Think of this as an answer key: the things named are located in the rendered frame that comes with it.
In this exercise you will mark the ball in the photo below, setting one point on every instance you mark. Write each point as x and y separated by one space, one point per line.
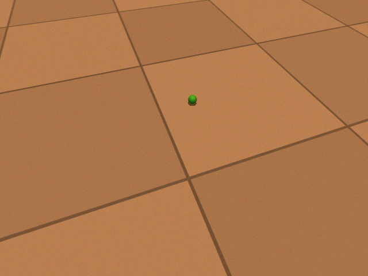
192 99

